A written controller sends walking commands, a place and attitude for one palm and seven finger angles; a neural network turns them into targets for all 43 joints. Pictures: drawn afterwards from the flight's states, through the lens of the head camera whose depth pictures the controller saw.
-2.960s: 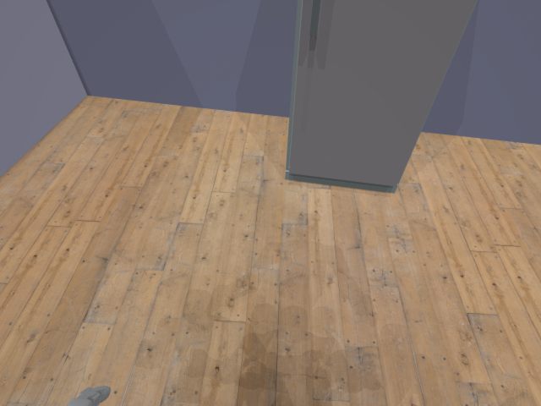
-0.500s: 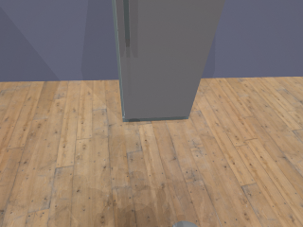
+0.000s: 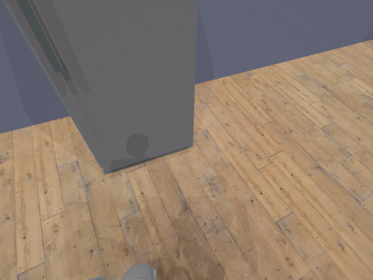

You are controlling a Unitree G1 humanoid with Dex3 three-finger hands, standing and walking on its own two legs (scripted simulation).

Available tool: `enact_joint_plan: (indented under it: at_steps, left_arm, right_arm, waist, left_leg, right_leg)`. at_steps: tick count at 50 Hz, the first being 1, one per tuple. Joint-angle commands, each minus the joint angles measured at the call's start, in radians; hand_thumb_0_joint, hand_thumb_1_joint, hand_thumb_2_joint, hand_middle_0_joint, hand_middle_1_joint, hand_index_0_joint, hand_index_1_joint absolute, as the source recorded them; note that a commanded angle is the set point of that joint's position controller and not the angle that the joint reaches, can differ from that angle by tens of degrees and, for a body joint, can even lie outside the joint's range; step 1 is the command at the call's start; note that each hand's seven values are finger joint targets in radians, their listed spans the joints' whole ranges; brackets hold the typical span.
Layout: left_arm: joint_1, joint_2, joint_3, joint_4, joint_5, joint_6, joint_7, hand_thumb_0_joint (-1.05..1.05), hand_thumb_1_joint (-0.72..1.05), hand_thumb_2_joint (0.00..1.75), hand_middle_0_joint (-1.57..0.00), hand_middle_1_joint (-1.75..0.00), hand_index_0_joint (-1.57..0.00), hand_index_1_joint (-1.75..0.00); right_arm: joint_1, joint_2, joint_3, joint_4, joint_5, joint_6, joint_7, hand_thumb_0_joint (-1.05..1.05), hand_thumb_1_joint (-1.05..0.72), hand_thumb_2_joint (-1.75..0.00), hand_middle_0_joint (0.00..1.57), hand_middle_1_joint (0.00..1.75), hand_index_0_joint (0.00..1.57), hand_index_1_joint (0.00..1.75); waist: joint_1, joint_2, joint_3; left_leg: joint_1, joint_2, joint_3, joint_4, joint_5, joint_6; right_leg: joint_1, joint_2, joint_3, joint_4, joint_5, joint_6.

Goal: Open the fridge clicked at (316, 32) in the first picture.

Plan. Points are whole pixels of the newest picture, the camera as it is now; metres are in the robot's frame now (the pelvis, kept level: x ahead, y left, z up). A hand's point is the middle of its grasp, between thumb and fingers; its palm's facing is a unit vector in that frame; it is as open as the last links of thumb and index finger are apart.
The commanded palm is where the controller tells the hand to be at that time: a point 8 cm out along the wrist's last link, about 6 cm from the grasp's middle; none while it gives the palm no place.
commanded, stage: turn to face it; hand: left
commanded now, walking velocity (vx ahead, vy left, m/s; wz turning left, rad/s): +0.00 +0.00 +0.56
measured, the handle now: (28, 6) +0.72 +0.44 +0.22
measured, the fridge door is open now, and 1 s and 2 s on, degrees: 0 0 0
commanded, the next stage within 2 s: take the last steps up to it in 0.72 s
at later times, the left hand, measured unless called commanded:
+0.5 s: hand out of the picture +0.07 +0.25 -0.18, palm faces +0.26 -0.95 -0.20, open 7.3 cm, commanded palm none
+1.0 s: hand out of the picture +0.05 +0.18 -0.15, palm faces +0.42 -0.88 -0.23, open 7.3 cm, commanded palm none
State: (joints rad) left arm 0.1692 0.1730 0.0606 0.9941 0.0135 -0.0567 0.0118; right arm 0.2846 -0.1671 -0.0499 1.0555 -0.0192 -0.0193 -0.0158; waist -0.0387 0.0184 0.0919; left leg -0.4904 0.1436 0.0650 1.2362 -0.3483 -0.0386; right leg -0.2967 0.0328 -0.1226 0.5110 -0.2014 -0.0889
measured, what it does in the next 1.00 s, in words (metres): steps on the spot, turning left: left foot, then right foot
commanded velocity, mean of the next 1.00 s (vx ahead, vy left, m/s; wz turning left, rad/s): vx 0.06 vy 0.01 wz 0.30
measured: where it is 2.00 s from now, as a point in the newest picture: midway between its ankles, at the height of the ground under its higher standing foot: (165, 251)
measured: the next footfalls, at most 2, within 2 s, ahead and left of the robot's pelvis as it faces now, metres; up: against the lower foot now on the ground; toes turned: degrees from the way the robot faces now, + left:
left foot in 0.26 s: +0.15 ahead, +0.14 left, +0.00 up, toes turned +17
right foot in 0.74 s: +0.16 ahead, -0.10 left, +0.00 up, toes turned +12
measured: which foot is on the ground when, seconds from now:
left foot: up 0.00-0.24, down 0.26-0.74, up 0.76-1.00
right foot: down 0.00-0.28, up 0.30-0.72, down 0.74-1.00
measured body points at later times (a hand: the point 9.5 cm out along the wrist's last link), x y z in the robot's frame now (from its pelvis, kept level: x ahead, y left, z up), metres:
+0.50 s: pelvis +0.08 +0.05 +0.00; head +0.11 +0.08 +0.45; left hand +0.06 +0.30 -0.16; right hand +0.20 -0.17 -0.14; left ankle +0.11 +0.13 -0.73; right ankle +0.08 -0.11 -0.67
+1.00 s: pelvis +0.08 -0.01 +0.01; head +0.09 -0.02 +0.46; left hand +0.03 +0.22 -0.13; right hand +0.21 -0.23 -0.15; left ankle +0.02 +0.12 -0.67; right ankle +0.12 -0.10 -0.73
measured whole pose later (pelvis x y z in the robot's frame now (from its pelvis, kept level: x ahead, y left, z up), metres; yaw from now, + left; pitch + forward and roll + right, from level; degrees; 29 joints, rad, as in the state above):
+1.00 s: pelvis +0.08 -0.01 +0.01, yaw +22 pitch -1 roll +1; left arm 0.28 0.15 0.04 1.00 0.03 -0.03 0.02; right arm 0.25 -0.22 -0.08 1.04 -0.03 0.06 0.02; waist 0.01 0.02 0.01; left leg -0.41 0.05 0.03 0.97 -0.36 -0.04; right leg -0.16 -0.06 -0.15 0.43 -0.24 -0.02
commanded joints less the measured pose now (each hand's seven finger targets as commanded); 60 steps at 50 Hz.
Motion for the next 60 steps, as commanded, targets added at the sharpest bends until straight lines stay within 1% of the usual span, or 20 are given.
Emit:
enact_joint_plan:
  at_steps: [1,9,12,13,14,15,21,29,35,36,37,38,39,42,44,52,57,58,59,60]
  left_arm:
    - [0.064,0.093,0.002,-0.018,0.004,-0.015,0.010,0.00,0.90,0.90,-0.20,-0.30,-0.20,-0.30]
    - [0.105,0.135,0.012,0.003,0.010,0.022,0.018,0.00,0.90,0.90,-0.20,-0.30,-0.20,-0.30]
    - [0.120,0.137,0.018,0.004,0.004,0.039,0.021,0.00,0.90,0.90,-0.20,-0.30,-0.20,-0.30]
    - [0.143,0.113,0.018,-0.007,-0.004,0.045,0.019,0.00,0.90,0.90,-0.20,-0.30,-0.20,-0.30]
    - [0.156,0.072,0.008,-0.033,-0.014,0.047,0.018,0.00,0.90,0.90,-0.20,-0.30,-0.20,-0.30]
    - [0.121,0.087,0.004,-0.049,-0.007,0.054,0.024,0.00,0.90,0.90,-0.20,-0.30,-0.20,-0.30]
    - [0.094,0.075,0.016,-0.026,0.005,0.072,0.011,0.00,0.90,0.90,-0.20,-0.30,-0.20,-0.30]
    - [0.053,0.069,0.013,-0.052,0.004,0.087,0.014,0.00,0.90,0.90,-0.20,-0.30,-0.20,-0.30]
    - [0.158,0.080,0.009,-0.029,-0.002,0.069,0.022,0.00,0.90,0.90,-0.20,-0.30,-0.20,-0.30]
    - [0.173,0.114,0.014,-0.027,0.005,0.059,0.027,0.00,0.90,0.90,-0.20,-0.30,-0.20,-0.30]
    - [0.171,0.200,0.027,-0.034,0.017,0.049,0.034,0.00,0.90,0.90,-0.20,-0.30,-0.20,-0.30]
    - [0.151,0.252,0.032,-0.061,0.015,0.053,0.032,0.00,0.90,0.90,-0.20,-0.30,-0.20,-0.30]
    - [0.106,0.225,0.029,-0.074,0.013,0.054,0.034,0.00,0.90,0.90,-0.20,-0.30,-0.20,-0.30]
    - [0.044,0.150,0.014,-0.081,0.009,0.047,0.032,0.00,0.90,0.90,-0.20,-0.30,-0.20,-0.30]
    - [0.091,0.145,0.012,-0.065,0.010,0.033,0.024,0.00,0.90,0.90,-0.20,-0.30,-0.20,-0.30]
    - [0.258,0.170,0.020,0.022,0.024,0.009,0.009,0.00,0.90,0.90,-0.20,-0.30,-0.20,-0.30]
    - [0.198,0.165,0.020,0.049,0.010,0.018,0.001,0.00,0.90,0.90,-0.20,-0.30,-0.20,-0.30]
    - [0.191,0.134,0.012,0.047,0.006,0.023,-0.003,0.00,0.90,0.90,-0.20,-0.30,-0.20,-0.30]
    - [0.177,0.078,0.001,0.030,0.002,0.026,-0.010,0.00,0.90,0.90,-0.20,-0.30,-0.20,-0.30]
    - [0.123,0.044,-0.009,-0.006,0.009,0.026,-0.014,0.00,0.90,0.90,-0.20,-0.30,-0.20,-0.30]
  right_arm:
    - [0.164,-0.008,0.005,0.006,-0.002,0.021,0.000,0.00,-0.90,-0.90,0.20,0.30,0.20,0.30]
    - [-0.046,-0.032,0.008,-0.071,0.003,0.018,0.014,0.00,-0.90,-0.90,0.20,0.30,0.20,0.30]
    - [0.015,-0.066,-0.001,-0.063,-0.003,0.017,0.017,0.00,-0.90,-0.90,0.20,0.30,0.20,0.30]
    - [0.065,-0.129,-0.014,-0.061,-0.010,0.010,0.014,0.00,-0.90,-0.90,0.20,0.30,0.20,0.30]
    - [0.095,-0.201,-0.025,-0.066,-0.009,0.010,0.008,0.00,-0.90,-0.90,0.20,0.30,0.20,0.30]
    - [0.085,-0.207,-0.023,-0.057,-0.006,0.020,0.001,0.00,-0.90,-0.90,0.20,0.30,0.20,0.30]
    - [-0.049,-0.170,-0.023,-0.105,-0.002,0.010,-0.013,0.00,-0.90,-0.90,0.20,0.30,0.20,0.30]
    - [-0.040,-0.182,-0.039,-0.102,-0.006,0.026,-0.007,0.00,-0.90,-0.90,0.20,0.30,0.20,0.30]
    - [-0.088,-0.182,-0.045,-0.112,0.003,0.036,0.003,0.00,-0.90,-0.90,0.20,0.30,0.20,0.30]
    - [-0.085,-0.147,-0.042,-0.113,0.010,0.036,0.009,0.00,-0.90,-0.90,0.20,0.30,0.20,0.30]
    - [-0.077,-0.086,-0.031,-0.130,0.017,0.038,0.014,0.00,-0.90,-0.90,0.20,0.30,0.20,0.30]
    - [-0.125,-0.096,-0.035,-0.161,0.010,0.047,0.014,0.00,-0.90,-0.90,0.20,0.30,0.20,0.30]
    - [-0.125,-0.119,-0.044,-0.150,0.003,0.060,0.015,0.00,-0.90,-0.90,0.20,0.30,0.20,0.30]
    - [-0.057,-0.100,-0.041,-0.095,-0.003,0.069,0.022,0.00,-0.90,-0.90,0.20,0.30,0.20,0.30]
    - [-0.044,-0.089,-0.037,-0.087,-0.008,0.062,0.029,0.00,-0.90,-0.90,0.20,0.30,0.20,0.30]
    - [-0.163,-0.071,-0.024,-0.124,-0.006,0.027,0.044,0.00,-0.90,-0.90,0.20,0.30,0.20,0.30]
    - [0.009,-0.057,-0.011,-0.060,-0.001,0.001,0.032,0.00,-0.90,-0.90,0.20,0.30,0.20,0.30]
    - [0.075,-0.089,-0.016,-0.034,0.001,-0.007,0.022,0.00,-0.90,-0.90,0.20,0.30,0.20,0.30]
    - [0.162,-0.160,-0.033,-0.011,-0.005,-0.014,0.012,0.00,-0.90,-0.90,0.20,0.30,0.20,0.30]
    - [0.231,-0.234,-0.047,0.001,-0.008,-0.011,0.004,0.00,-0.90,-0.90,0.20,0.30,0.20,0.30]
  waist:
    - [-0.022,-0.090,-0.127]
    - [0.052,-0.123,-0.043]
    - [0.023,-0.019,-0.080]
    - [0.008,0.158,-0.127]
    - [0.010,0.352,-0.147]
    - [0.004,0.270,-0.147]
    - [0.032,0.077,-0.154]
    - [0.010,0.114,-0.137]
    - [0.064,0.105,-0.153]
    - [0.070,0.003,-0.148]
    - [0.067,-0.223,-0.138]
    - [0.085,-0.296,-0.080]
    - [0.066,-0.210,-0.064]
    - [0.018,-0.163,-0.009]
    - [0.035,-0.153,-0.023]
    - [0.115,-0.171,-0.003]
    - [0.033,-0.130,-0.057]
    - [0.003,-0.023,-0.073]
    - [-0.038,0.197,-0.092]
    - [-0.064,0.305,-0.039]
  left_leg:
    - [0.054,0.004,-0.023,-0.153,0.078,-0.012]
    - [0.080,-0.029,0.026,-0.506,0.054,-0.003]
    - [0.254,-0.047,0.027,-0.703,0.235,0.016]
    - [0.359,0.063,-0.134,-0.785,0.504,0.075]
    - [0.439,0.247,-0.355,-0.847,0.845,0.202]
    - [0.394,0.283,-0.370,-0.883,0.768,0.266]
    - [0.343,0.132,-0.230,-0.922,0.469,0.208]
    - [0.323,0.116,-0.274,-0.946,0.336,0.219]
    - [0.195,0.046,-0.267,-0.855,0.270,0.154]
    - [0.117,-0.012,-0.215,-0.779,0.186,0.103]
    - [-0.024,-0.133,-0.086,-0.606,0.013,0.034]
    - [-0.033,-0.160,-0.062,-0.423,-0.188,0.018]
    - [-0.012,-0.136,-0.104,-0.288,-0.171,0.023]
    - [-0.023,-0.107,-0.085,-0.141,-0.054,0.011]
    - [-0.041,-0.103,-0.060,-0.163,-0.006,-0.001]
    - [-0.015,-0.075,0.006,-0.466,-0.083,0.014]
    - [0.368,-0.121,0.085,-0.803,0.056,0.033]
    - [0.506,-0.091,0.040,-0.858,0.028,0.038]
    - [0.595,0.088,-0.226,-0.959,-0.131,0.097]
    - [0.582,0.248,-0.436,-1.090,-0.241,0.178]
  right_leg:
    - [0.018,-0.274,0.092,-0.223,0.472,-0.066]
    - [0.117,-0.349,0.062,-0.165,0.361,-0.051]
    - [0.094,-0.312,0.000,0.014,0.295,0.014]
    - [0.008,-0.224,-0.056,0.177,0.138,0.078]
    - [-0.135,-0.111,-0.072,0.368,-0.338,0.140]
    - [-0.140,-0.100,0.023,0.503,-0.487,0.138]
    - [-0.182,-0.122,0.094,0.569,-0.242,0.147]
    - [-0.122,-0.100,0.085,0.347,-0.255,0.153]
    - [0.142,-0.076,0.060,-0.053,-0.033,0.138]
    - [0.221,-0.142,0.125,-0.166,-0.003,0.121]
    - [0.274,-0.350,0.350,-0.249,0.008,0.049]
    - [0.127,-0.496,0.441,-0.292,0.054,-0.049]
    - [0.045,-0.473,0.383,-0.294,0.007,-0.080]
    - [0.026,-0.351,0.244,-0.269,0.044,-0.034]
    - [0.101,-0.325,0.199,-0.278,-0.029,-0.012]
    - [0.199,-0.382,0.266,-0.347,-0.271,-0.061]
    - [0.017,-0.285,0.130,-0.232,-0.309,-0.003]
    - [-0.089,-0.239,0.082,-0.133,-0.312,0.030]
    - [-0.236,-0.147,-0.007,0.092,-0.303,0.079]
    - [-0.374,-0.085,-0.044,0.314,-0.357,0.096]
